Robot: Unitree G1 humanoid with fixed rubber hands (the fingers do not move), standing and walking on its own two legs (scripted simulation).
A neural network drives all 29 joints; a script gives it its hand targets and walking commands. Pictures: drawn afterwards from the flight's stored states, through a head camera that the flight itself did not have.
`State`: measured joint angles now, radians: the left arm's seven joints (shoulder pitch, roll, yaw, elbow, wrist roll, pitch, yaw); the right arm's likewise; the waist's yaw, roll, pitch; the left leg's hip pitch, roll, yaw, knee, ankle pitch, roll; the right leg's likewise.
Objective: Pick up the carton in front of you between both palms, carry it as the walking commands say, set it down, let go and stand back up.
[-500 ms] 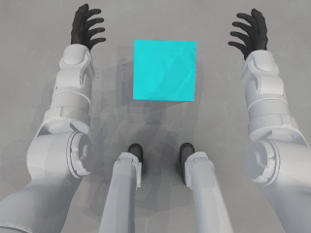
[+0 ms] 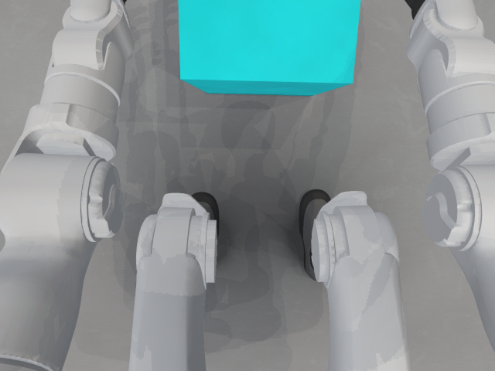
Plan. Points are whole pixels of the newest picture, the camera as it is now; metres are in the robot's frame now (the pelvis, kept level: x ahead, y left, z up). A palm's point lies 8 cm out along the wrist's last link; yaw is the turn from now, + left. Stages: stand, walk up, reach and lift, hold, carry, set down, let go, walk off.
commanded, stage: reach and lift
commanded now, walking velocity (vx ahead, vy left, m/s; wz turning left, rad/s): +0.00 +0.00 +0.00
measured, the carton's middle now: (264, 22) +0.56 -0.01 -0.28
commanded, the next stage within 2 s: none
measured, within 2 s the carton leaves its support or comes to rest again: leaves its support in 1.04 s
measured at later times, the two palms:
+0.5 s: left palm out of the picture +0.57 +0.16 -0.21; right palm (404, 6) +0.55 -0.19 -0.21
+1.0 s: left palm out of the picture +0.56 +0.14 -0.21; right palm (386, 3) +0.56 -0.16 -0.21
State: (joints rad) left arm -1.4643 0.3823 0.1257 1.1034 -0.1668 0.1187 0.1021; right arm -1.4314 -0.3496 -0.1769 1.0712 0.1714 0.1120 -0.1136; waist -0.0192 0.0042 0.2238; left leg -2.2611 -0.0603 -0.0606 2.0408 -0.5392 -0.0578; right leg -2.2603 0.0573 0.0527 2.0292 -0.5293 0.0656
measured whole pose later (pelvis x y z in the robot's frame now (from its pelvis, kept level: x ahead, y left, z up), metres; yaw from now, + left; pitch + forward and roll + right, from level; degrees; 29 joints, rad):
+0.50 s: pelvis +0.01 +0.00 -0.04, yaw +0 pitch +39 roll -1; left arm -1.50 0.37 0.06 1.17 -0.20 0.05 0.11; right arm -1.47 -0.34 -0.11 1.15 0.22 0.04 -0.12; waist -0.02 0.00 0.35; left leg -2.28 -0.04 -0.06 2.21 -0.61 -0.05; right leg -2.28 0.04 0.04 2.20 -0.60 0.05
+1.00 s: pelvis +0.01 +0.00 -0.04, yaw +0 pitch +37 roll -1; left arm -1.48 0.27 0.21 1.03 -0.06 0.18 0.10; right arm -1.45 -0.24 -0.28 0.99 0.04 0.19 -0.08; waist -0.03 0.01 0.36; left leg -2.26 -0.06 -0.05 2.23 -0.61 -0.05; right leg -2.26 0.04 0.05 2.22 -0.61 0.06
